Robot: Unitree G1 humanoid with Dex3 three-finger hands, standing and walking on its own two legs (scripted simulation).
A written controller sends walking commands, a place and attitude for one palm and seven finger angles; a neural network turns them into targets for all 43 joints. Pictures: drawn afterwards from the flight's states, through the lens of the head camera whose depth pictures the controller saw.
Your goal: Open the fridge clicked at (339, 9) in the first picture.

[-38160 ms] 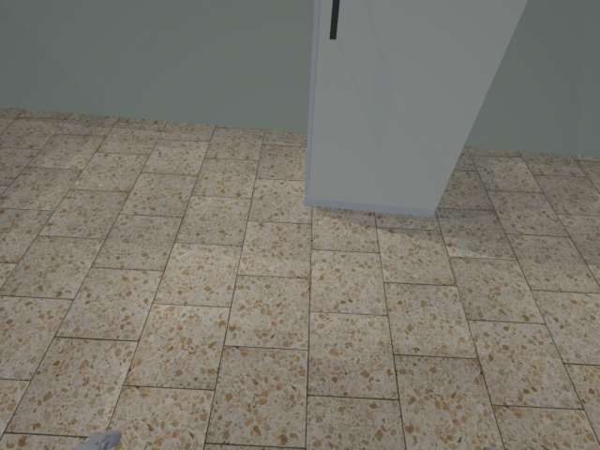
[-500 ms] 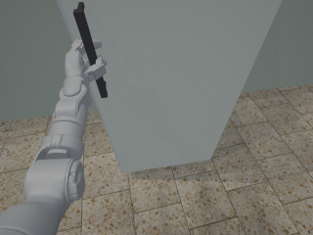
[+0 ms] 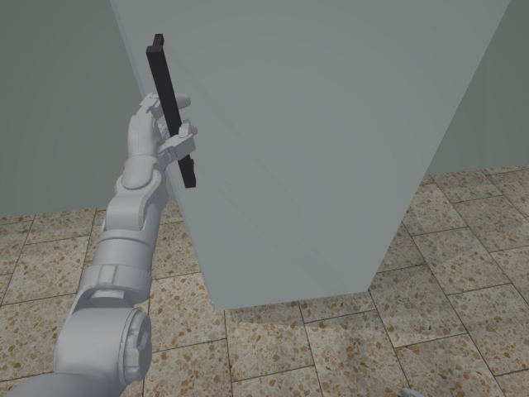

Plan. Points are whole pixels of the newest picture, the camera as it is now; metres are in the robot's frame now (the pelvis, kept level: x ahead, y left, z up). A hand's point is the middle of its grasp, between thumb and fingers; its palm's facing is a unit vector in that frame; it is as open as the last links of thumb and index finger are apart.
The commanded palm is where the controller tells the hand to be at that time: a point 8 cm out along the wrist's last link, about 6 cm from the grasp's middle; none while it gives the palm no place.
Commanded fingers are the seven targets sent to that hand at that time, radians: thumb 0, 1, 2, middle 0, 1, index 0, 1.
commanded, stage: pull the door a little, standing still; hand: left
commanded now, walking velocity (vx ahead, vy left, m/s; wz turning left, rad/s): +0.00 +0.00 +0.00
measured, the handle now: (176, 120) +0.51 +0.15 +0.17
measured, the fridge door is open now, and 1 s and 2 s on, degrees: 0 12 48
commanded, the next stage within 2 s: walk backward, drawing the door open in 0.20 s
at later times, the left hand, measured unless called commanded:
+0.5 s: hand (190, 156) +0.42 +0.11 +0.17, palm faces +0.01 -0.98 -0.20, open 6.1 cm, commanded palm +0.39 +0.16 +0.16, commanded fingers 0.00 0.90 0.90 -0.45 -1.40 -0.45 -1.40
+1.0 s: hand (204, 184) +0.36 +0.08 +0.17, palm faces +0.40 -0.89 -0.22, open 6.4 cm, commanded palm +0.31 +0.13 +0.16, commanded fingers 0.00 0.90 0.90 -0.45 -1.40 -0.45 -1.40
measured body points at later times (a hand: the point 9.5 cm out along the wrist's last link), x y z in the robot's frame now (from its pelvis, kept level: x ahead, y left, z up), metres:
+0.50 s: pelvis +0.11 -0.01 +0.03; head +0.15 -0.04 +0.48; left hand +0.41 +0.16 +0.18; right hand +0.27 -0.26 -0.06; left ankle +0.00 +0.13 -0.70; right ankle -0.01 -0.06 -0.64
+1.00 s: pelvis +0.14 -0.13 -0.02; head +0.16 -0.13 +0.43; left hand +0.34 +0.13 +0.18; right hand +0.37 -0.30 -0.10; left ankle +0.18 +0.00 -0.74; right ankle +0.23 -0.20 -0.66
